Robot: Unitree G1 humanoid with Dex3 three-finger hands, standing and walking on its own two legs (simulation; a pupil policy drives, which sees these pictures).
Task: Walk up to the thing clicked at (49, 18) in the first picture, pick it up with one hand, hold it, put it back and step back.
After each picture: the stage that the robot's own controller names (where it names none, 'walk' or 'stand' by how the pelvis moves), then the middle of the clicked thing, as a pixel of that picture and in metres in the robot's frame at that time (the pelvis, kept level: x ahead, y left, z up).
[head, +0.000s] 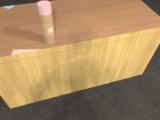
stand; (47, 24) +0.79 +0.19 -0.04
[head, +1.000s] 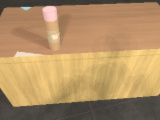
rise first; (52, 30) +0.73 +0.19 -0.03
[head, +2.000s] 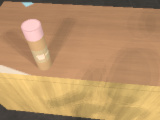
rise first; (39, 47) +0.51 +0.20 -0.02
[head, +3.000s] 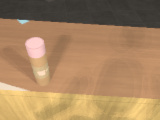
stand; (39, 64) +0.49 +0.18 -0.04
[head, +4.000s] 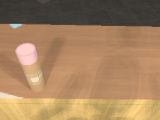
stand; (32, 70) +0.46 +0.20 -0.04
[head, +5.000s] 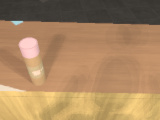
stand; (34, 64) +0.49 +0.20 -0.05
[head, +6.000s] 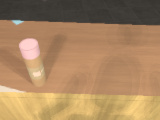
stand; (34, 65) +0.48 +0.20 -0.05
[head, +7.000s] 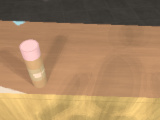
stand; (35, 66) +0.48 +0.20 -0.05
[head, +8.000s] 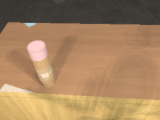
rise first; (43, 66) +0.48 +0.20 -0.04
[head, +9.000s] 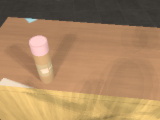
go down; (43, 62) +0.49 +0.19 -0.04
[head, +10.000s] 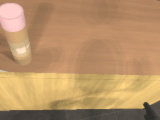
go down; (18, 39) +0.51 +0.18 +0.01
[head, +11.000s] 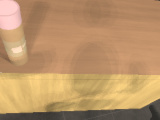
go down; (13, 38) +0.50 +0.18 +0.03
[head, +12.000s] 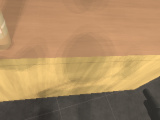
close in; out of the picture +0.52 +0.20 +0.07
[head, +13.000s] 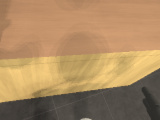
close; out of the picture +0.54 +0.21 +0.08
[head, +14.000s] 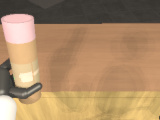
lift; (24, 63) +0.33 +0.16 +0.18
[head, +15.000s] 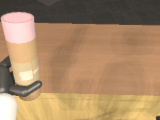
hold; (24, 61) +0.33 +0.16 +0.17
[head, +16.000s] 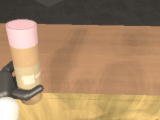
hold; (27, 66) +0.33 +0.16 +0.15
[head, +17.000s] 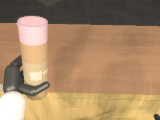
crouch; (35, 62) +0.34 +0.14 +0.15
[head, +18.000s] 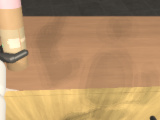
crouch; (12, 31) +0.46 +0.19 +0.16
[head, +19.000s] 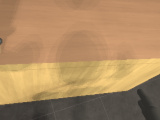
lower; out of the picture +0.52 +0.20 +0.07
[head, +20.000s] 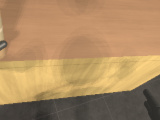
lower; out of the picture +0.51 +0.19 +0.07
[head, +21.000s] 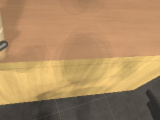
lower; out of the picture +0.51 +0.20 +0.07
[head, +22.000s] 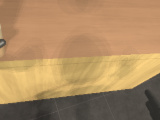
lower; out of the picture +0.51 +0.20 +0.08
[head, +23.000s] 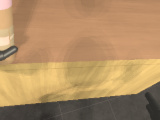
loosen; out of the picture +0.49 +0.18 +0.07
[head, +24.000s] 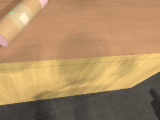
withdraw; (21, 15) +0.60 +0.10 -0.01
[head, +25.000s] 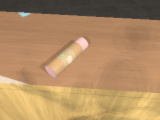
sink last; (68, 56) +0.58 +0.07 -0.09
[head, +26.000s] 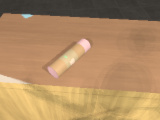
stand; (70, 57) +0.58 +0.07 -0.08
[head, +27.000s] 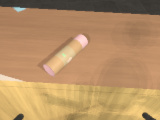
stand; (67, 53) +0.57 +0.07 -0.07
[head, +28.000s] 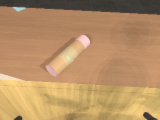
stand; (69, 54) +0.56 +0.05 -0.07
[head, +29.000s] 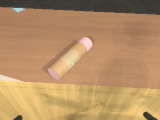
stand; (71, 57) +0.55 +0.04 -0.07
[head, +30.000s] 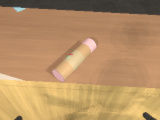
stand; (75, 58) +0.54 +0.02 -0.07
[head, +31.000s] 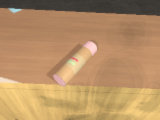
stand; (76, 62) +0.52 +0.00 -0.07
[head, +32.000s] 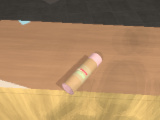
stand; (83, 72) +0.52 -0.02 -0.13
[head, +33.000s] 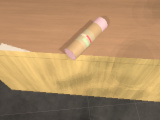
walk; (86, 37) +0.61 -0.01 -0.12
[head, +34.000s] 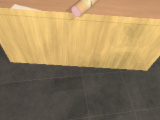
walk; (88, 2) +0.93 -0.07 -0.10
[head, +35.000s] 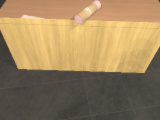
stand; (88, 11) +1.05 -0.06 -0.12
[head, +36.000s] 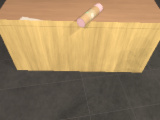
stand; (90, 14) +1.04 -0.08 -0.14
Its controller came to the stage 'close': yes
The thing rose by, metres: 0.21
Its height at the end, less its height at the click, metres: -0.09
